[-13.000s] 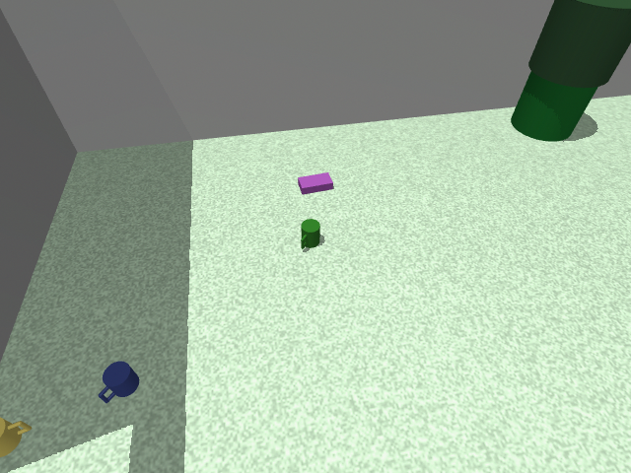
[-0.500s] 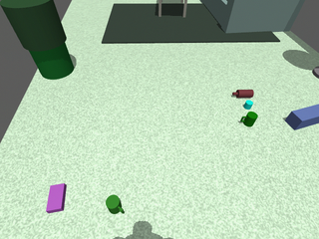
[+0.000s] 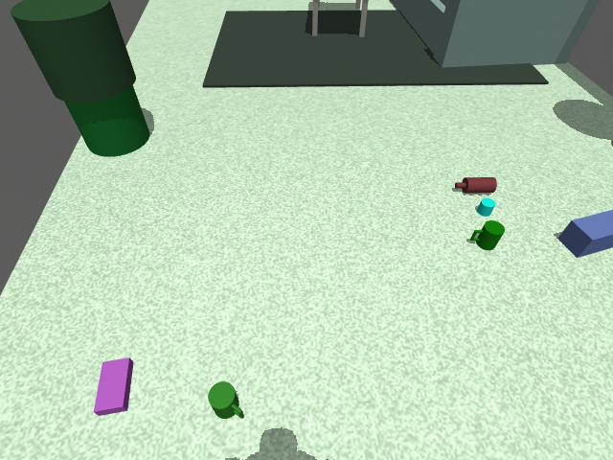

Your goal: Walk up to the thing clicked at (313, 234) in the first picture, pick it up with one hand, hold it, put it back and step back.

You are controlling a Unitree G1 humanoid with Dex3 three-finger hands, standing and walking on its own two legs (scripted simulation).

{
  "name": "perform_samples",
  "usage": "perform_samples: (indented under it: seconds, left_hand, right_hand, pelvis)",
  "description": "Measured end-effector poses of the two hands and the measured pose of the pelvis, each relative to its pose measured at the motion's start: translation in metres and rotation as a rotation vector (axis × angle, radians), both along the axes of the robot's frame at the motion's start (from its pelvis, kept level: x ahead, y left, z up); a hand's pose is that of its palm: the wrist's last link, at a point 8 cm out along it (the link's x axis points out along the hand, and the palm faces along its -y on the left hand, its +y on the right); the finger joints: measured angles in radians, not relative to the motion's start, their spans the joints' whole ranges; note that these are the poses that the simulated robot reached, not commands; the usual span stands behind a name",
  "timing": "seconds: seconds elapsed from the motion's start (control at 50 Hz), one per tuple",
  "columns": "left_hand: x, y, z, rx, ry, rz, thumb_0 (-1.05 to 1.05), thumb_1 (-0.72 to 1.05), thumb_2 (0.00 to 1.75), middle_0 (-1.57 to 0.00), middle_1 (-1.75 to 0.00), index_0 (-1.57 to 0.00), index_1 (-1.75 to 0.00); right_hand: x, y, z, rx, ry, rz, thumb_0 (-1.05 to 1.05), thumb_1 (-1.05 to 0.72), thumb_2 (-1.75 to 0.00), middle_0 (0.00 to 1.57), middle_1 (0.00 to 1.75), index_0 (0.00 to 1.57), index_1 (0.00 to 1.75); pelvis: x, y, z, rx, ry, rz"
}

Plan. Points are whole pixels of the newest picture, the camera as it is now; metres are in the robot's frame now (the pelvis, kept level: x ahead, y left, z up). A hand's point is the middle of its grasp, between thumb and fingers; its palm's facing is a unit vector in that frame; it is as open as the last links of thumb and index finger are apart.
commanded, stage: stand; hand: left
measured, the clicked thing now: (228, 403) +0.43 +0.24 -0.73
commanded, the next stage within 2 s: walk up in 1.12 s
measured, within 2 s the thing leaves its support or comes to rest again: neither
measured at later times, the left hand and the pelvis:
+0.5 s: hand out of the picture +0.10 +0.25 -0.15, palm faces -0.02 -0.94 -0.35, open 7.4 cm; pelvis +0.01 +0.00 +0.00, yaw +0 degrees
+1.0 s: hand out of the picture +0.08 +0.26 -0.15, palm faces -0.01 -0.93 -0.35, open 7.4 cm; pelvis +0.00 +0.00 +0.00, yaw +0 degrees
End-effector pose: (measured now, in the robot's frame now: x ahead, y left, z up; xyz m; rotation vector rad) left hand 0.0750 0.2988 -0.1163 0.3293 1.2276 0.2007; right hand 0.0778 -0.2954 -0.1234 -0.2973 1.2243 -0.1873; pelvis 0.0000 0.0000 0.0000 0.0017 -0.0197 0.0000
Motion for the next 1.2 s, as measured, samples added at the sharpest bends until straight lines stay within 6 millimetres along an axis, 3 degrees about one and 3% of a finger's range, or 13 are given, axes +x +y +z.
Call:
perform_samples:
  seconds: [0.54, 1.2]
  left_hand:
    - [0.017, -0.002, 0.0, -0.003, -0.013, 0.0, 0.01, 0.9, 0.9, -0.21, -0.3, -0.2, -0.3]
    - [-0.011, 0.002, 0.001, 0.012, 0.006, 0.013, 0.01, 0.9, 0.9, -0.21, -0.3, -0.21, -0.3]
  right_hand:
    - [0.008, -0.002, 0.001, -0.011, 0.009, -0.003, 0.01, -0.91, -0.9, 0.21, 0.3, 0.2, 0.3]
    - [-0.013, -0.005, -0.003, -0.007, 0.03, -0.015, 0.01, -0.91, -0.9, 0.21, 0.3, 0.2, 0.3]
  pelvis:
    - [0.011, -0.001, 0.0, -0.002, -0.001, 0.003]
    - [-0.002, 0.002, -0.001, -0.005, -0.014, -0.006]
